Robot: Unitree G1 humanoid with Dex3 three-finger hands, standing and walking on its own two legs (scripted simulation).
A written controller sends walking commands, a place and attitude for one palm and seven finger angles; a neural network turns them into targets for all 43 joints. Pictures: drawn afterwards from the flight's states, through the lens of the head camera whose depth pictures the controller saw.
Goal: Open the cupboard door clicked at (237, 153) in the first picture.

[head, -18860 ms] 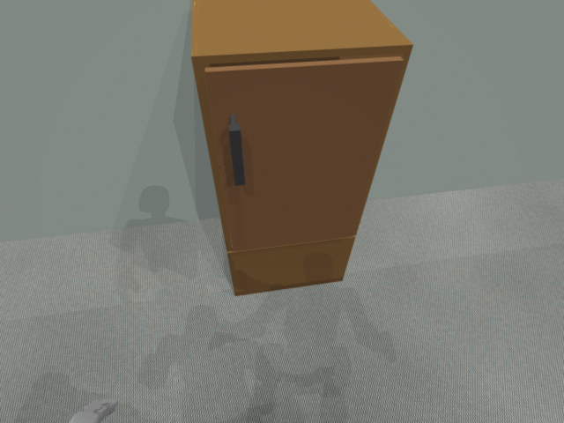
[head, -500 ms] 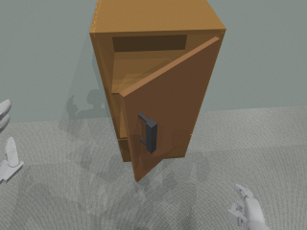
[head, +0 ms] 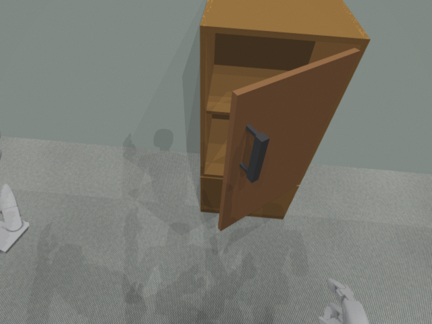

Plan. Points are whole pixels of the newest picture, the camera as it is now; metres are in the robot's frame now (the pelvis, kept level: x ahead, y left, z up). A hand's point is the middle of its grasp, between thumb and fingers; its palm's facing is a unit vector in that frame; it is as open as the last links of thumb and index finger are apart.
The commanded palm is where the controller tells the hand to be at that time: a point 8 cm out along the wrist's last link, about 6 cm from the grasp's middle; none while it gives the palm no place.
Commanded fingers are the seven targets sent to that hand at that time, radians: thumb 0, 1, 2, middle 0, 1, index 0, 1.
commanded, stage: stop stepping back and stand still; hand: left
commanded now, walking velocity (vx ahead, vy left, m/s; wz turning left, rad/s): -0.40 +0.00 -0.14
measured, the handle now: (251, 154) +0.50 -0.03 +0.00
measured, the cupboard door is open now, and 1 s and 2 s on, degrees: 38 38 38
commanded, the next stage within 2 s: let the arm hang, fingers relaxed in 1.64 s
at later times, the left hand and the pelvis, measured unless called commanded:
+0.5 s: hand out of the picture +0.10 +0.23 +0.19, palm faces +0.40 -0.79 -0.47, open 7.4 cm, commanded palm +0.06 +0.26 +0.19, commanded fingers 0.00 0.90 0.90 -0.20 -0.30 -0.20 -0.30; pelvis -0.11 -0.03 +0.01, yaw -6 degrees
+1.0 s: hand out of the picture +0.09 +0.23 +0.17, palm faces +0.37 -0.81 -0.46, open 7.4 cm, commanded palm +0.04 +0.26 +0.19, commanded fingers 0.00 0.90 0.90 -0.20 -0.30 -0.20 -0.30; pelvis -0.14 -0.02 +0.01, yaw -7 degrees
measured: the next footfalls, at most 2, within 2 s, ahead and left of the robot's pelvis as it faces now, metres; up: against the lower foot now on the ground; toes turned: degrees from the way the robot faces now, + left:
right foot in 0.34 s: -0.18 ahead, -0.10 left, +0.00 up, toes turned -6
left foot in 0.56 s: -0.06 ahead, +0.08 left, +0.00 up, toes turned -5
